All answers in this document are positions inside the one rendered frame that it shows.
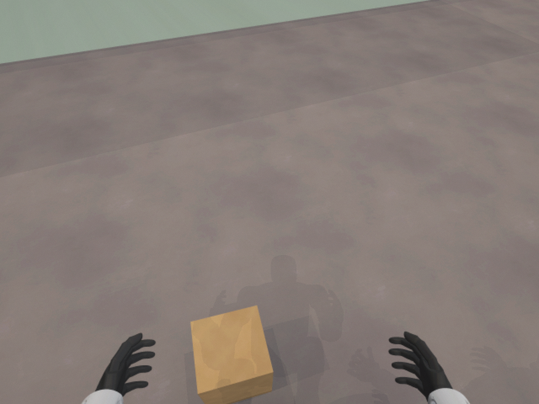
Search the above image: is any robot right hand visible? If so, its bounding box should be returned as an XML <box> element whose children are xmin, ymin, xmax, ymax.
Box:
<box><xmin>388</xmin><ymin>332</ymin><xmax>453</xmax><ymax>401</ymax></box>

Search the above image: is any robot left hand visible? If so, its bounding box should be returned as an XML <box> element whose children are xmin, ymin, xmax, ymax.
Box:
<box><xmin>95</xmin><ymin>333</ymin><xmax>156</xmax><ymax>396</ymax></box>

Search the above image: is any carton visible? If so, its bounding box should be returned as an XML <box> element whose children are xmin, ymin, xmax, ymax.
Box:
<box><xmin>190</xmin><ymin>306</ymin><xmax>274</xmax><ymax>404</ymax></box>

